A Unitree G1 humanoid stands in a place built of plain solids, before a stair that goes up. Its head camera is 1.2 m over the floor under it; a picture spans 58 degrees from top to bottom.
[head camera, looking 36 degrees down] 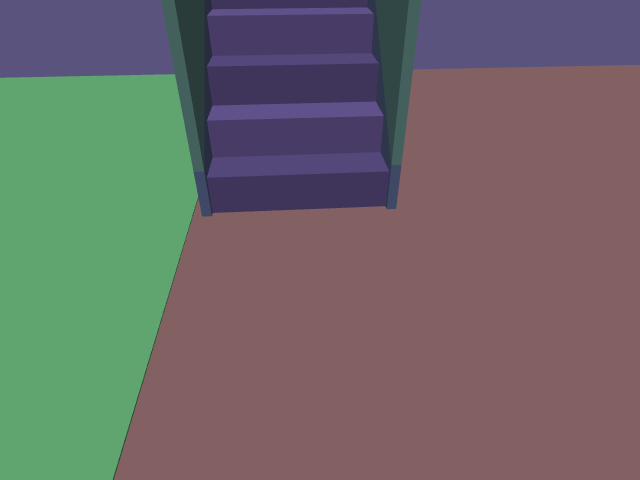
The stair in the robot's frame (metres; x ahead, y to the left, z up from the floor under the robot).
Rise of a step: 0.20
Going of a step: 0.23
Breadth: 0.91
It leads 4 degrees to the left of straight ahead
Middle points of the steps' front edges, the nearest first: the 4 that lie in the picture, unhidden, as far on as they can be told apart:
1.92 0.10 0.20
2.15 0.12 0.41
2.38 0.14 0.61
2.61 0.15 0.81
